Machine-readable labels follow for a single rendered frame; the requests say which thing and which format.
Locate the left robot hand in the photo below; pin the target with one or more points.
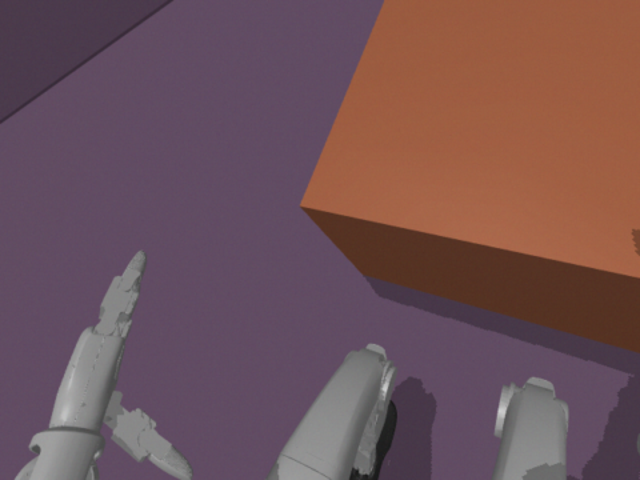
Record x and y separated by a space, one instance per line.
86 397

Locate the left robot arm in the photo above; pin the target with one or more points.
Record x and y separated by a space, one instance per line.
65 453

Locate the left robot foot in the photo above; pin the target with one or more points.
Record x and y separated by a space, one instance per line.
382 446

